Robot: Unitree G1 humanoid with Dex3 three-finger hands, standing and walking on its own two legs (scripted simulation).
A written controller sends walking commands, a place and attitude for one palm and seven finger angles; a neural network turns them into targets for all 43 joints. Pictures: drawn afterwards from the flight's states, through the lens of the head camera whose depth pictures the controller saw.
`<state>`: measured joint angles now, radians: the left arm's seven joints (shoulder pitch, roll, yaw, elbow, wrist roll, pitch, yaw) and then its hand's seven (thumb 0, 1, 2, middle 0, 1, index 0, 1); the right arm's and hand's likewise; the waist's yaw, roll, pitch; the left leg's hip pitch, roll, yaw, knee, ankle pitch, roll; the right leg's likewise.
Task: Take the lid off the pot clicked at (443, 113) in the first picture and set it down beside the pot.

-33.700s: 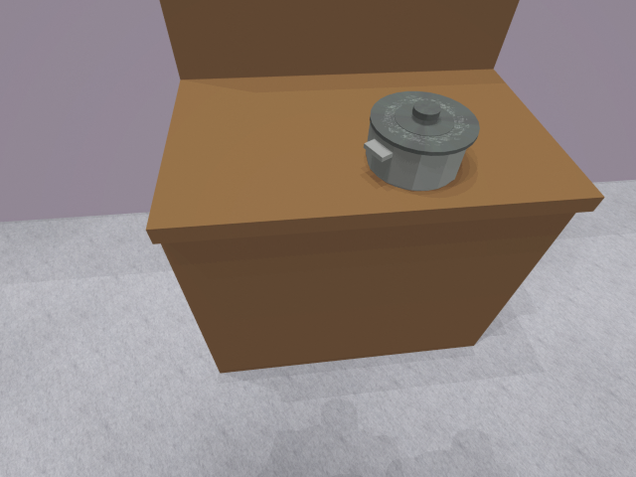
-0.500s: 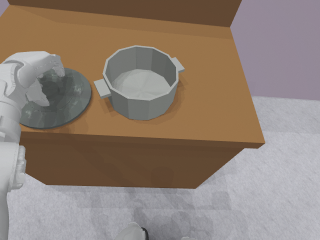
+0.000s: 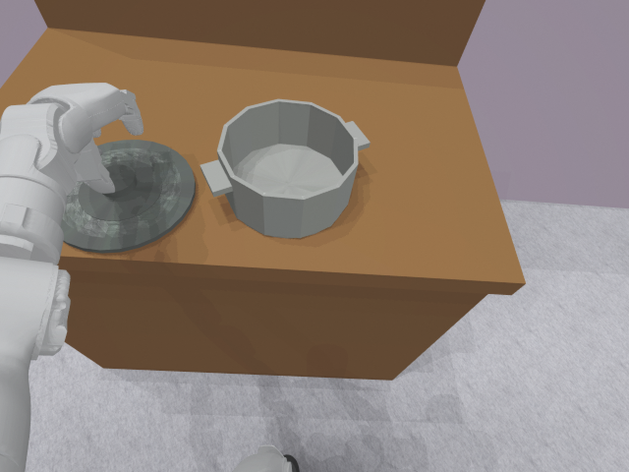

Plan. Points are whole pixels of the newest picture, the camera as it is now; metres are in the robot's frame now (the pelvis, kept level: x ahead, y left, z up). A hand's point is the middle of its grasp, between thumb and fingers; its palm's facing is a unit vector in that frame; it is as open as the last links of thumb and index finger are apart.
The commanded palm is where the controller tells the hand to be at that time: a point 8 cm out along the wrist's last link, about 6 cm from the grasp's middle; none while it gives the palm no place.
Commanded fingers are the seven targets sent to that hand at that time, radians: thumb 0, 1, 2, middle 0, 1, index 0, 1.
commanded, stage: raise the empty hand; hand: left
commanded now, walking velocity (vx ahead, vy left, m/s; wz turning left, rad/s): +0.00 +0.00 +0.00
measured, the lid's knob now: (116, 181) +0.50 +0.27 +0.03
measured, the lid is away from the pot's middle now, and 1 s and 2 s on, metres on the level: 0.24 0.24 0.24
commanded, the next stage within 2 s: draw the hand back to the body in 0.90 s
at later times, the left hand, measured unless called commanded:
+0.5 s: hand (72, 110) +0.49 +0.28 +0.16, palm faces -0.36 -0.10 -0.93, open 11.0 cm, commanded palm +0.51 +0.26 +0.22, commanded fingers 0.00 -0.02 0.67 -0.36 -0.84 -0.36 -0.84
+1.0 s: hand (56, 89) +0.49 +0.28 +0.19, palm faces -0.35 -0.08 -0.93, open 11.0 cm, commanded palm +0.51 +0.26 +0.25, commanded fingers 0.00 -0.02 0.67 -0.36 -0.84 -0.36 -0.84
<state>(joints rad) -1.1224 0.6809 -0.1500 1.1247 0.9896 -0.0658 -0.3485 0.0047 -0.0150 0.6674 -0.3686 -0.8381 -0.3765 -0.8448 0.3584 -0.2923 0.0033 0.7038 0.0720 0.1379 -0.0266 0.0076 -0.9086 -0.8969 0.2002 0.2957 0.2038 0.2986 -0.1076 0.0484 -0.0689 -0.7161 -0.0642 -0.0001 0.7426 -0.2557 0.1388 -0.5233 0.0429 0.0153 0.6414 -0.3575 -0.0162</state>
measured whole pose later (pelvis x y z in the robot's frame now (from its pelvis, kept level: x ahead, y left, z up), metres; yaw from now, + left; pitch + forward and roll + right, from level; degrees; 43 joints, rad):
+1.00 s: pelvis +0.01 -0.02 +0.01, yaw +2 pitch +10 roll -4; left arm -1.24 0.76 -0.19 1.04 0.96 -0.02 -0.51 0.00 -0.02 0.67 -0.37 -0.84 -0.38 -0.84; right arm 0.30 -0.29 0.01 0.67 0.09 0.17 0.00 0.01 -0.91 -0.90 0.20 0.30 0.20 0.30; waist -0.09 0.03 -0.02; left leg -0.58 -0.07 -0.03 0.64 -0.23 0.12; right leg -0.37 0.04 0.00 0.53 -0.33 0.01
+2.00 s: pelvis +0.03 -0.06 +0.03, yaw +0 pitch +0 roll -1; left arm -0.32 0.46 0.31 0.24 -0.05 -0.07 0.06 0.01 0.24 0.73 -0.32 -0.68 -0.32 -0.69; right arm 0.25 -0.27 0.03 0.64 0.06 -0.01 -0.02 0.01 -0.91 -0.90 0.20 0.30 0.20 0.30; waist -0.01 0.03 0.01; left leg -0.26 -0.04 0.00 0.48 -0.21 0.06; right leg -0.09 0.05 0.05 0.39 -0.29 -0.02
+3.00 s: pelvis +0.03 -0.09 +0.03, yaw +0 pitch -4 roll -1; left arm 0.42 0.36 0.31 -0.39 -0.13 -0.12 0.07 0.02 0.89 0.89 -0.21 -0.30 -0.21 -0.30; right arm 0.16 -0.23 0.02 0.63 0.04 -0.06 -0.04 0.02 -0.91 -0.90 0.20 0.30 0.20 0.30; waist 0.04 0.06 0.01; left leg -0.19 -0.01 -0.02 0.47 -0.21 0.02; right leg -0.01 0.08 0.03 0.37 -0.29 -0.05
